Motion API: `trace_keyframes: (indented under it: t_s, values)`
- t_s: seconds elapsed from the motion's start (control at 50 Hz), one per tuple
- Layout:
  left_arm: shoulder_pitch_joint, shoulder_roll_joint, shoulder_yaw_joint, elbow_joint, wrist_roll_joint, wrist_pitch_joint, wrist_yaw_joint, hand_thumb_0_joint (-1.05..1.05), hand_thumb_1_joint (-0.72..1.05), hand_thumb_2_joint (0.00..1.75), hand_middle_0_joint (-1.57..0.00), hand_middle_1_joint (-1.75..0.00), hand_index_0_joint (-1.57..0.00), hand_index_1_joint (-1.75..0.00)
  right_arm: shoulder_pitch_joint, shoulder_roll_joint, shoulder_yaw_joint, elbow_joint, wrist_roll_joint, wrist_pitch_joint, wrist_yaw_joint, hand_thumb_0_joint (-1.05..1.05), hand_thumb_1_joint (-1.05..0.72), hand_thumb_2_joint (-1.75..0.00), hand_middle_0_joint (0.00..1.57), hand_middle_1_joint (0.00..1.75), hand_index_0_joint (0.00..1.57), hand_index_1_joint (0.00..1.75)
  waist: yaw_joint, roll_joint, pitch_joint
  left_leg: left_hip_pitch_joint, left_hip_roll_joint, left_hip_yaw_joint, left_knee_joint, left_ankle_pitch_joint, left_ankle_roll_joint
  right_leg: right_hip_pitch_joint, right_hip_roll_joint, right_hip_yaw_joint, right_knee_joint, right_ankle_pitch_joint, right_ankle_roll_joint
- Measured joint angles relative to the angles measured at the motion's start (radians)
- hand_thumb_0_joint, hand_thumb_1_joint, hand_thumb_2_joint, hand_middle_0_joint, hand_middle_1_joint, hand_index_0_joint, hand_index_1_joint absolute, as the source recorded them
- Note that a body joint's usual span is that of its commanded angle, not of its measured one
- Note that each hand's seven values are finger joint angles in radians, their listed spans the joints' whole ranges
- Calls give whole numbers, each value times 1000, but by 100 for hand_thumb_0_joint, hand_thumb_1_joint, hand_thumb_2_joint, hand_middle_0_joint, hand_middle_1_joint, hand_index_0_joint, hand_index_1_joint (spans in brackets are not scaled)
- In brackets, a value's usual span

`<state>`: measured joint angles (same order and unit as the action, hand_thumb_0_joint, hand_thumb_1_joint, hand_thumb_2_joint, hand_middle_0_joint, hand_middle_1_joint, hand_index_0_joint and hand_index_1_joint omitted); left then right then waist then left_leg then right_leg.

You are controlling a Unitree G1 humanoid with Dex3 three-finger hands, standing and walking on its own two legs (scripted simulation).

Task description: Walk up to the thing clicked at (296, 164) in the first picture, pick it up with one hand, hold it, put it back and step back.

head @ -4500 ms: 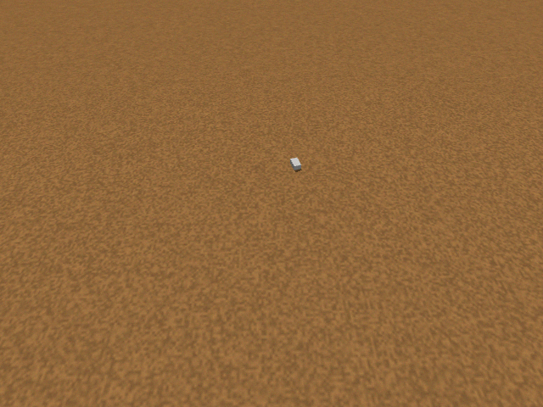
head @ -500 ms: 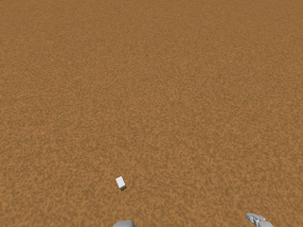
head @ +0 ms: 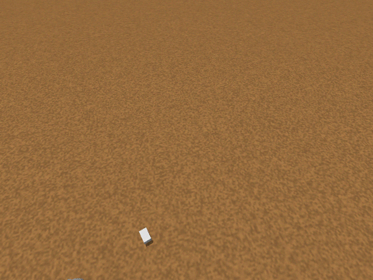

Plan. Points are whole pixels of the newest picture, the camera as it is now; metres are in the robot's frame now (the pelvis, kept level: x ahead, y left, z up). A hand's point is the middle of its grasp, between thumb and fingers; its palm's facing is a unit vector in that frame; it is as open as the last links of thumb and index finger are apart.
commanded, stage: walk up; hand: left
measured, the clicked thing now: (145, 235) +0.44 +0.25 -0.76
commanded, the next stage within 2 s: none
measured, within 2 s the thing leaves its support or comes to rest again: neither
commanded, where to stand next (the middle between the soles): +0.05 +0.01 m, yaw +0 degrees
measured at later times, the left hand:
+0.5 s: hand out of the picture +0.09 +0.26 -0.16, palm faces -0.03 -0.94 -0.34, open 7.4 cm
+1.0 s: hand out of the picture +0.03 +0.28 -0.17, palm faces -0.04 -0.92 -0.40, open 7.4 cm
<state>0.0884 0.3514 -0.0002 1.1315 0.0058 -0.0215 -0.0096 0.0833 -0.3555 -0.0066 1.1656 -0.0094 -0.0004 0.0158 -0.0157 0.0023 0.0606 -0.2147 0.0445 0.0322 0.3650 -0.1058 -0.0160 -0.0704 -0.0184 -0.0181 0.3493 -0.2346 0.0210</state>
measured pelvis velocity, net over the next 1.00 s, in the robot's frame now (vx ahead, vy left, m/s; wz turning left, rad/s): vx -0.06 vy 0.01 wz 0.02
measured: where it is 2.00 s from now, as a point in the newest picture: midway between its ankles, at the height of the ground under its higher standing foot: outside the picture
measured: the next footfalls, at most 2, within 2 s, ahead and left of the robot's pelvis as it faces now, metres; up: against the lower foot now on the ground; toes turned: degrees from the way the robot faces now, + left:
left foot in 1.08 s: -0.06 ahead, +0.14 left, +0.00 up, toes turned +2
right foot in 1.46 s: +0.11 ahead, -0.10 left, +0.00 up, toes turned +0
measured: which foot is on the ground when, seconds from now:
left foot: down 0.00-0.86, up 0.88-1.00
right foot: down 0.00-1.00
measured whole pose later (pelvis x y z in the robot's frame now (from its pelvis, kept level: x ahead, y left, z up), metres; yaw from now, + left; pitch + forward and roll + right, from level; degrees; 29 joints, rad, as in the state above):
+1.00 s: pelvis -0.06 +0.01 -0.02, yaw +1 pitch -1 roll +1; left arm 0.10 0.37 0.05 0.96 0.05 0.04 0.01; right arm 0.08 -0.41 -0.09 0.95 -0.01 0.08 0.03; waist -0.01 0.00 0.16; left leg -0.45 -0.06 -0.06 1.02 -0.47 0.00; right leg -0.33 -0.07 -0.01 0.63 -0.29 0.00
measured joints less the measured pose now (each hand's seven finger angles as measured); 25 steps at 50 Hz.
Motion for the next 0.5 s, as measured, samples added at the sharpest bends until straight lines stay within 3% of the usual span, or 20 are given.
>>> trace_keyframes:
  t_s: [0.22,0.5]
  values:
    - [-20,-2,2,5,2,7,-2,1,91,90,-20,-30,-20,-30,8,13,-1,4,-2,-5,-3,1,-90,-90,20,30,20,30,-15,-7,-4,1,-5,4,-16,3,4,3,-5,2,-22,7,4]
    - [4,-1,5,22,4,13,1,1,91,90,-20,-30,-20,-30,-17,18,-4,-7,-2,-5,-5,1,-90,-90,20,30,20,30,1,7,-11,12,-12,-1,-21,-2,4,16,-11,-3,-26,-1,6]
